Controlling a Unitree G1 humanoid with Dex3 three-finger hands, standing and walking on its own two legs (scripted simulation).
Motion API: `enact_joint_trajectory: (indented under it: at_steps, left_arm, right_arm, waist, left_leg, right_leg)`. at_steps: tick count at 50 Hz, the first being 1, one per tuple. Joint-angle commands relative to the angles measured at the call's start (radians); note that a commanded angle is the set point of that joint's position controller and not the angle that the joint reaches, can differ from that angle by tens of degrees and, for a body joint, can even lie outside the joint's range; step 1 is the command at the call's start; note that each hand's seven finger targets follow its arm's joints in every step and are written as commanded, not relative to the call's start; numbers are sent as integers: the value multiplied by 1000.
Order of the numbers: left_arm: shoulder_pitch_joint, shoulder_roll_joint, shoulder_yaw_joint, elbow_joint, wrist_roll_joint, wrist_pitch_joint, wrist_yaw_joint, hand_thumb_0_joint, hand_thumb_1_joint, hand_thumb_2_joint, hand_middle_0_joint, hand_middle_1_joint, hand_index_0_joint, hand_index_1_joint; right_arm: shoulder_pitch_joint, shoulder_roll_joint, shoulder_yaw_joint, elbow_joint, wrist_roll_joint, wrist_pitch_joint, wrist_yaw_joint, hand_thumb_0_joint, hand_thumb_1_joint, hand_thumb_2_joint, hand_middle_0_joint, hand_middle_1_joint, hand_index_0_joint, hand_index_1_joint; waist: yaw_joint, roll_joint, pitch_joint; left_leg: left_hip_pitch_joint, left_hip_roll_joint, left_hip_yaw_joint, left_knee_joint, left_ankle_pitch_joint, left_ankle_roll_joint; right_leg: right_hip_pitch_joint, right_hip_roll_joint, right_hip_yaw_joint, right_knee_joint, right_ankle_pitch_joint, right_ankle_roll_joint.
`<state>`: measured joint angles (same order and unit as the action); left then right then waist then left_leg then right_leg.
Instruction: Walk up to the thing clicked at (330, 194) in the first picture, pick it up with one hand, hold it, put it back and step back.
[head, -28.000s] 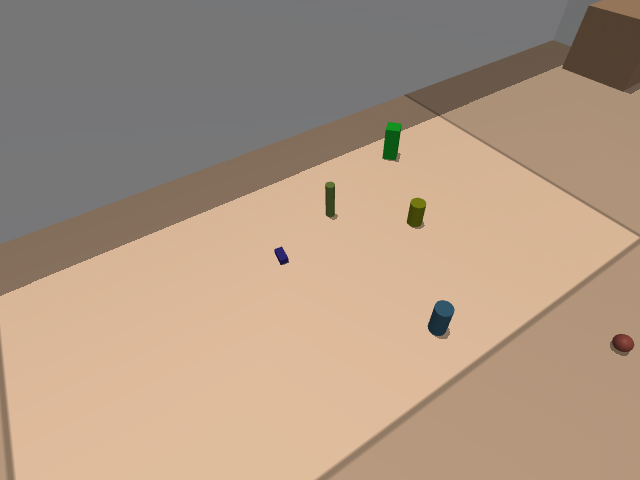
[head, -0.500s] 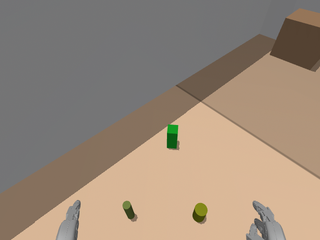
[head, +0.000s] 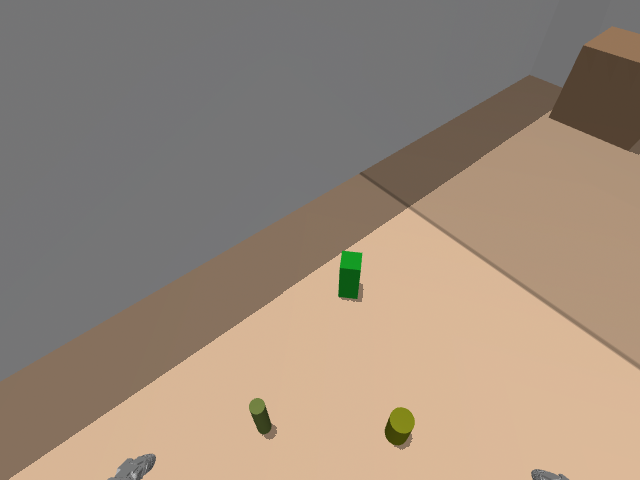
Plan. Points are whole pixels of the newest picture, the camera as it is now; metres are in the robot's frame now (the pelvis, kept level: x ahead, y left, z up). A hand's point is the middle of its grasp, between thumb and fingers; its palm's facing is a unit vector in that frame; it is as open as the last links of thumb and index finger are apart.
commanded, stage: stand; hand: left
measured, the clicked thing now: (260, 417) +0.41 +0.20 -0.66
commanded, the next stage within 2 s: step back in 1.94 s
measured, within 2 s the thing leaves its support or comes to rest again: neither
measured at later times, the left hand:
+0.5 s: hand out of the picture +0.05 +0.24 -0.13, palm faces +0.00 -0.94 -0.34, open 7.4 cm
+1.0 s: hand out of the picture +0.06 +0.24 -0.12, palm faces -0.01 -0.94 -0.34, open 7.4 cm
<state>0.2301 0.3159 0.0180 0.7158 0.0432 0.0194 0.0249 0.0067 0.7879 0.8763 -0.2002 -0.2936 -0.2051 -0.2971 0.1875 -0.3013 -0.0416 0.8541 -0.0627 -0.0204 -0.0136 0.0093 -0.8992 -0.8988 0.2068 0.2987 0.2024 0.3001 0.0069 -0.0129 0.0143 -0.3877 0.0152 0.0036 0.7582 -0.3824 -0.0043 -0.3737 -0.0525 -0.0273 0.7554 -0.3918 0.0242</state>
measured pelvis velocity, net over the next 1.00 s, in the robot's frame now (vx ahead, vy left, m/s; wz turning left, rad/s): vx -0.01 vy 0.00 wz -0.01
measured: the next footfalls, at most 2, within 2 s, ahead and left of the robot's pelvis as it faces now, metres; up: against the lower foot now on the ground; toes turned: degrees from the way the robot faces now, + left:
none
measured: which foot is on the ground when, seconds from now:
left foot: down 0.00-1.00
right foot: down 0.00-1.00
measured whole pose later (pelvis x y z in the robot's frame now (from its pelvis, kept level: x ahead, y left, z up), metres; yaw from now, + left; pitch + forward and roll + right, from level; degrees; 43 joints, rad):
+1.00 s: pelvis -0.01 +0.00 +0.04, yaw +0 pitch -3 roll +0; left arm 0.12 0.31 0.00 1.17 0.02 -0.01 0.01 0.01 0.91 0.90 -0.20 -0.30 -0.20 -0.30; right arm 0.13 -0.33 -0.01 1.16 -0.02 0.00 0.00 0.00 -0.90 -0.90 0.20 0.30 0.20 0.30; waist 0.00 0.01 0.04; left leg -0.12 0.02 0.01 0.34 -0.17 -0.02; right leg -0.11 -0.04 -0.03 0.34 -0.18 0.02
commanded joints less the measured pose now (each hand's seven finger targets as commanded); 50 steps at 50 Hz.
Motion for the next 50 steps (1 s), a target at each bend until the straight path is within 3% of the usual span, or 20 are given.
enact_joint_trajectory:
  at_steps: [1,4,5,9,15,17,21,25,29,32,42,45,50]
  left_arm:
    - [-48,155,47,13,-4,-57,7,0,900,900,-200,-300,-200,-301]
    - [-42,162,41,94,-9,-59,9,0,900,900,-200,-300,-200,-301]
    - [-53,171,41,115,-10,-59,11,0,900,900,-200,-300,-200,-301]
    - [-58,181,34,199,-18,-50,13,0,900,900,-200,-300,-200,-301]
    - [-81,195,24,294,-17,-45,11,0,900,900,-200,-300,-200,-301]
    - [-91,197,23,315,-17,-45,8,0,900,900,-200,-300,-200,-301]
    - [-100,194,21,347,-16,-45,6,0,900,900,-200,-300,-200,-301]
    - [-105,205,22,368,-16,-44,2,0,900,900,-200,-300,-200,-301]
    - [-114,201,19,378,-15,-47,2,0,900,900,-200,-300,-200,-301]
    - [-125,202,21,380,-18,-52,4,0,900,900,-200,-300,-200,-301]
    - [-148,217,21,398,-24,-51,2,0,900,900,-200,-300,-200,-301]
    - [-144,215,20,401,-23,-50,-1,0,900,900,-200,-300,-200,-301]
    - [-151,218,23,399,-24,-48,-3,0,900,900,-200,-300,-200,-301]
  right_arm:
    - [-48,-160,-37,-40,10,-30,-5,0,-900,-900,200,300,200,300]
    - [-60,-171,-33,8,18,-24,-8,0,-900,-900,200,300,200,300]
    - [-42,-170,-31,24,21,-21,-10,0,-900,-900,200,300,200,300]
    - [-44,-193,-27,91,27,-14,-15,0,-900,-900,200,300,200,300]
    - [-64,-197,-18,161,34,-7,-13,0,-900,-900,200,300,200,300]
    - [-53,-198,-17,182,34,-3,-10,0,-900,-900,200,300,200,300]
    - [-73,-202,-19,205,34,1,-9,0,-900,-900,200,300,200,300]
    - [-71,-202,-15,222,35,2,-5,0,-900,-900,200,300,200,300]
    - [-84,-204,-14,228,38,1,-4,0,-900,-900,200,300,200,300]
    - [-81,-204,-10,233,39,-2,-4,0,-900,-900,200,300,200,300]
    - [-87,-210,-2,250,41,0,-4,0,-900,-900,200,300,200,300]
    - [-87,-220,-1,254,44,0,-3,0,-900,-900,200,300,200,300]
    - [-89,-223,0,252,42,-1,-3,0,-900,-900,200,300,200,300]
  waist:
    - [10,57,-73]
    - [16,24,-69]
    - [4,7,-74]
    - [9,27,-55]
    - [8,16,9]
    - [2,11,26]
    - [4,11,26]
    - [4,26,54]
    - [3,7,32]
    - [0,6,0]
    - [-2,2,-4]
    - [-5,11,19]
    - [-3,14,3]
  left_leg:
    - [87,68,-107,-248,193,61]
    - [130,67,-96,-264,278,50]
    - [149,66,-87,-276,291,47]
    - [205,78,-92,-342,327,40]
    - [217,82,-93,-429,258,26]
    - [201,77,-92,-455,194,19]
    - [213,83,-94,-470,183,20]
    - [185,82,-101,-498,101,17]
    - [218,83,-95,-485,155,17]
    - [240,91,-88,-470,233,19]
    - [246,98,-77,-486,264,16]
    - [237,91,-75,-497,214,13]
    - [232,100,-78,-504,217,15]
  right_leg:
    - [98,-36,59,-179,206,-64]
    - [154,-55,69,-237,291,-62]
    - [167,-61,73,-253,309,-63]
    - [204,-64,68,-308,316,-55]
    - [220,-68,71,-388,241,-44]
    - [224,-65,70,-414,184,-41]
    - [224,-69,73,-444,170,-39]
    - [216,-62,71,-452,129,-35]
    - [205,-70,80,-469,141,-34]
    - [239,-82,86,-466,225,-34]
    - [262,-82,88,-476,250,-35]
    - [243,-74,84,-486,201,-33]
    - [260,-79,84,-479,224,-35]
